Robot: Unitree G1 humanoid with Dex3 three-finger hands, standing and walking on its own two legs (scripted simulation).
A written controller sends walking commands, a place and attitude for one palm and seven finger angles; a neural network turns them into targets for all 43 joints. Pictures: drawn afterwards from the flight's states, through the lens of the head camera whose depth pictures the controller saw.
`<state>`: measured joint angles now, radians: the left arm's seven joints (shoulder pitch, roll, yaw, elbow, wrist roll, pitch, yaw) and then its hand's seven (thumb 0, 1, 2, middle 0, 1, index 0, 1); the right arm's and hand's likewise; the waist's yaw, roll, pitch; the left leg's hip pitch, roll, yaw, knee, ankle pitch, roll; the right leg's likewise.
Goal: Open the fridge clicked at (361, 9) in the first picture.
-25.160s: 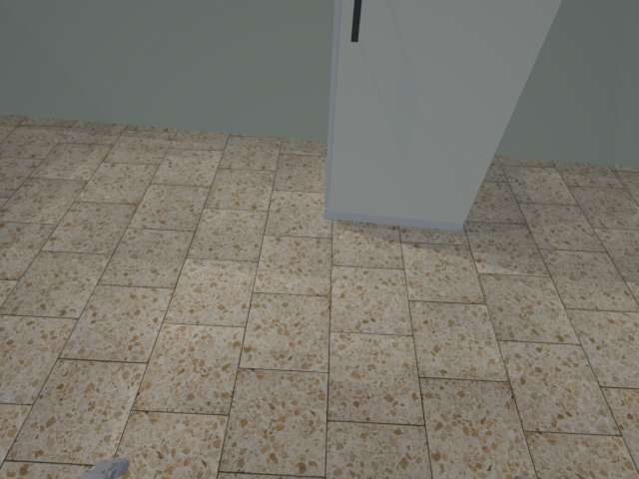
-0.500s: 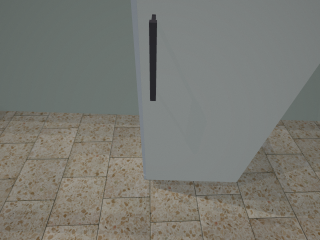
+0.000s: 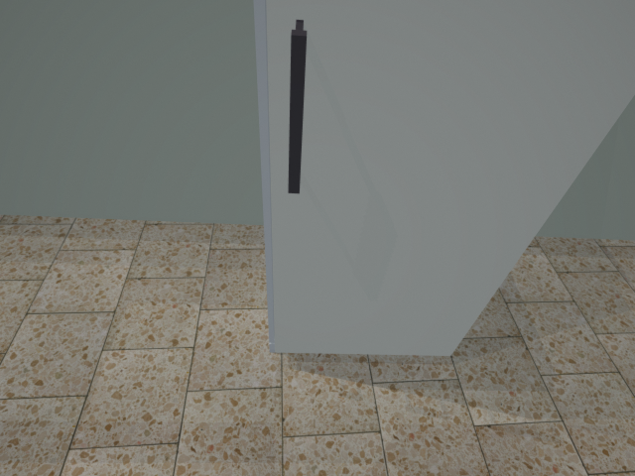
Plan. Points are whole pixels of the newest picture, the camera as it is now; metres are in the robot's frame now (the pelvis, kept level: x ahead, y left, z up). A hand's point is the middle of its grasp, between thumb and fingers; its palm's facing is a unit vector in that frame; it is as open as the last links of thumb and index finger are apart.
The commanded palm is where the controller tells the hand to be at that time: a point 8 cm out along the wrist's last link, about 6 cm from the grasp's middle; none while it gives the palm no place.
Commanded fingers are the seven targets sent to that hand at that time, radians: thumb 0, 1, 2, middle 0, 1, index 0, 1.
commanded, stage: look again from close up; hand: left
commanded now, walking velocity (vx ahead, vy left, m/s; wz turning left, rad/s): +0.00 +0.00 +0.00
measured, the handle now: (296, 116) +0.58 +0.08 +0.17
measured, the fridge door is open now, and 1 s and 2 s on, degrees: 0 0 0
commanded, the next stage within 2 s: raise the hand to about handle height in 1.62 s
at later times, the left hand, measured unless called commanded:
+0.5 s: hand out of the picture -0.03 +0.13 -0.17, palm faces +0.03 -0.99 -0.14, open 7.4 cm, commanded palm none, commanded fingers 0.00 0.90 0.90 -0.20 -0.30 -0.20 -0.30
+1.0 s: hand out of the picture -0.01 +0.10 -0.17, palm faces +0.04 -0.99 -0.16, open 7.4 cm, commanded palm none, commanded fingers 0.00 0.90 0.90 -0.20 -0.30 -0.20 -0.30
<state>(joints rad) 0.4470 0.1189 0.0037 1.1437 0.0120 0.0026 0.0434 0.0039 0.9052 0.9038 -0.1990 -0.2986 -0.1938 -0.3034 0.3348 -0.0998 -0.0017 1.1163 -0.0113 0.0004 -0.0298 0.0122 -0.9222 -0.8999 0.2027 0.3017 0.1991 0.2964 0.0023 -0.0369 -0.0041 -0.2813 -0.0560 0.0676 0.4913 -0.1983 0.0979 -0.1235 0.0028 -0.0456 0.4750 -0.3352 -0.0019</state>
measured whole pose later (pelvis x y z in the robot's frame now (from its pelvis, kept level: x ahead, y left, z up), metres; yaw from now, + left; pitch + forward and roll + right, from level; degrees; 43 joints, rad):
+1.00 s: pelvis +0.02 -0.05 +0.01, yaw +0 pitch +0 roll +1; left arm 0.38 0.11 -0.02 1.11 0.01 -0.03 0.04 0.00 0.90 0.90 -0.20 -0.30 -0.20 -0.30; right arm 0.29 -0.13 0.03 1.15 -0.01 -0.01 -0.04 0.02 -0.93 -0.90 0.20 0.30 0.20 0.30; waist 0.00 -0.02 0.01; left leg -0.21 -0.02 0.05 0.39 -0.18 0.02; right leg -0.05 0.04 -0.05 0.38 -0.32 -0.07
